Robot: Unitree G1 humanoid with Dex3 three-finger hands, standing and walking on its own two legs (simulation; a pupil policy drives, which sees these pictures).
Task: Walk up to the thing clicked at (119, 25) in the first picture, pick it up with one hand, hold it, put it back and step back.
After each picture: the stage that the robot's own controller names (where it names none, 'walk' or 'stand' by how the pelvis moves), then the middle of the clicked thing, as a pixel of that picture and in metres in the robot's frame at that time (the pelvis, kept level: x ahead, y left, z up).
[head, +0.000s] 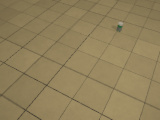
stand; (119, 26) +1.79 -0.53 -0.72
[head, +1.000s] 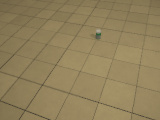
walk; (98, 34) +1.71 -0.08 -0.69
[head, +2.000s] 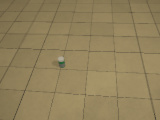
walk; (61, 62) +1.14 +0.28 -0.72
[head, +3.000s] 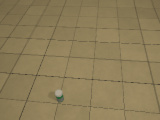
walk; (59, 96) +0.74 +0.26 -0.72
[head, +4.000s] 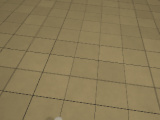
walk; out of the picture +0.53 +0.17 -0.71
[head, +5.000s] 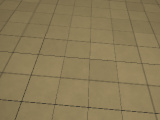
stand; out of the picture +0.42 +0.21 -0.71
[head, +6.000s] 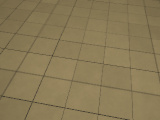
stand; out of the picture +0.40 +0.17 -0.72
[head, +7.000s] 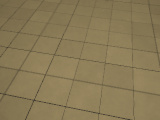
stand; out of the picture +0.41 +0.18 -0.72
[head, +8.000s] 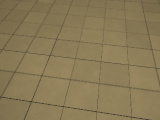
stand; out of the picture +0.41 +0.19 -0.72
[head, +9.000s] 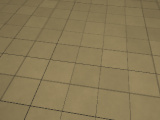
stand; out of the picture +0.40 +0.20 -0.73
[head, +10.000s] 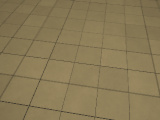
stand; out of the picture +0.39 +0.21 -0.73
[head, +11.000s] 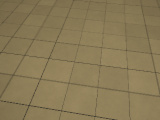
go down; out of the picture +0.38 +0.20 -0.73
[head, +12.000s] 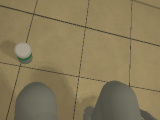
go down; (24, 53) +0.49 +0.21 -0.31
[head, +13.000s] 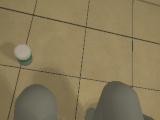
close in; (24, 55) +0.48 +0.21 -0.30
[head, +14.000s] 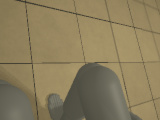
close in; out of the picture +0.48 +0.26 -0.23
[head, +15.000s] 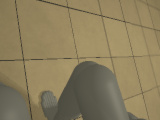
close; out of the picture +0.47 +0.27 -0.23
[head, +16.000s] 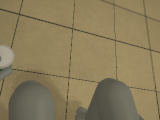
lift; (0, 61) +0.39 +0.25 -0.12
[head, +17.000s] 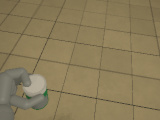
hold; (36, 92) +0.33 +0.15 +0.02
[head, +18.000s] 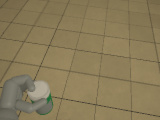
hold; (41, 98) +0.32 +0.15 -0.01
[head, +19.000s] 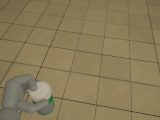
hold; (42, 98) +0.32 +0.14 +0.00
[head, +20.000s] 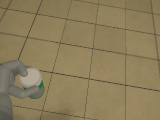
crouch; (33, 84) +0.37 +0.16 -0.06
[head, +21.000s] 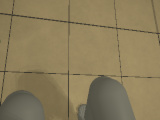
lower; out of the picture +0.51 +0.23 -0.08
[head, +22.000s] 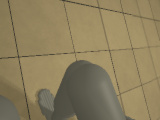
lower; out of the picture +0.47 +0.26 -0.24
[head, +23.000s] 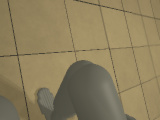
lower; out of the picture +0.47 +0.26 -0.24
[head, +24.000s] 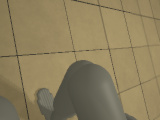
lower; out of the picture +0.47 +0.27 -0.24
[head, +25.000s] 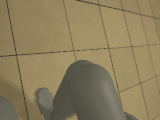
lower; out of the picture +0.48 +0.27 -0.24
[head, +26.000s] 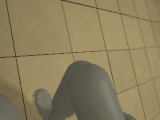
open; out of the picture +0.47 +0.26 -0.25
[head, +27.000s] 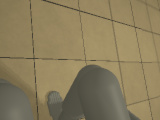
stand; out of the picture +0.47 +0.25 -0.25
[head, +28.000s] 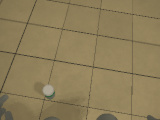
stand; (49, 92) +0.45 +0.17 -0.53
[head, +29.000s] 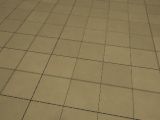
stand; out of the picture +0.42 +0.16 -0.67
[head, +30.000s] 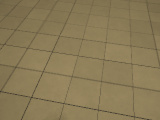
stand; out of the picture +0.42 +0.16 -0.66
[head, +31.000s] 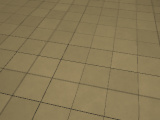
stand; out of the picture +0.44 +0.15 -0.72
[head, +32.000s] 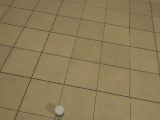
walk; (59, 111) +0.45 +0.12 -0.71
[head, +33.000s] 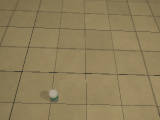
walk; (53, 96) +0.58 +0.20 -0.69
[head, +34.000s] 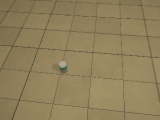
walk; (63, 67) +0.89 +0.21 -0.70
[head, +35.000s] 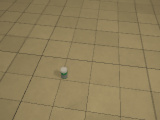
stand; (64, 73) +0.99 +0.18 -0.71
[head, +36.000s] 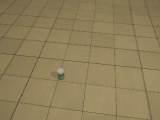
stand; (60, 74) +1.01 +0.20 -0.72
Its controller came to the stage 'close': yes
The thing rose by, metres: 0.70
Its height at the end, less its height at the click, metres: +0.00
